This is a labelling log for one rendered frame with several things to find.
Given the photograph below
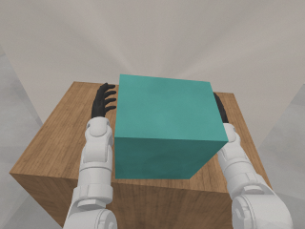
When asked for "robot right upper arm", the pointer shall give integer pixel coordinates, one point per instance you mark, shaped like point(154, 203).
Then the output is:
point(252, 211)

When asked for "pedestal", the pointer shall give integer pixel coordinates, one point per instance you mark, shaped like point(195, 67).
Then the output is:
point(49, 171)

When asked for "robot left hand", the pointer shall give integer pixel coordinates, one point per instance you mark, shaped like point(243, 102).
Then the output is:
point(99, 108)

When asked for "robot left upper arm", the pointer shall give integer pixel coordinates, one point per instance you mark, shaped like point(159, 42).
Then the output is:
point(93, 219)

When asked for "robot right forearm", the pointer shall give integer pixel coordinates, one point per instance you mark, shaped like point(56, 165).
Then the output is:
point(238, 170)

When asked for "robot left forearm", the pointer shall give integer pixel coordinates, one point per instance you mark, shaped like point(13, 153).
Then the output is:
point(94, 191)

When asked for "robot right hand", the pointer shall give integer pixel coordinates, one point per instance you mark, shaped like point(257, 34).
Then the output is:
point(221, 109)

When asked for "carton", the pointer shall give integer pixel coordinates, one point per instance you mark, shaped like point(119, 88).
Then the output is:
point(165, 128)

